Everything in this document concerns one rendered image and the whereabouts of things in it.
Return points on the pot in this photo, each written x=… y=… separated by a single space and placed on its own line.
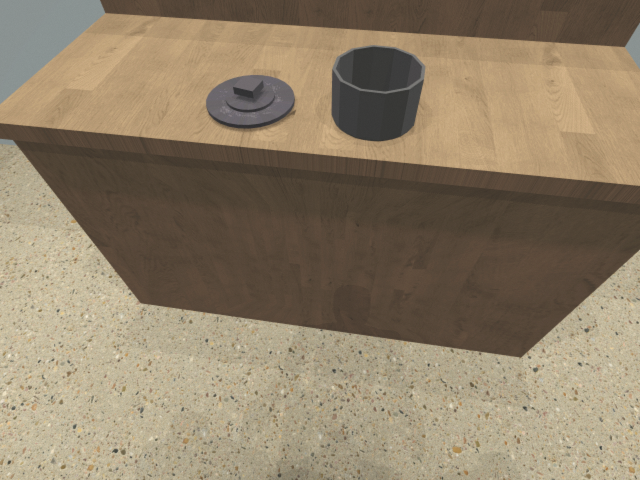
x=376 y=92

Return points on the lid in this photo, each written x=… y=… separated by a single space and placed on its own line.
x=274 y=102

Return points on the knob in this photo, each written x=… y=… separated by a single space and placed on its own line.
x=248 y=87

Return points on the table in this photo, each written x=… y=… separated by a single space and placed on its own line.
x=514 y=196

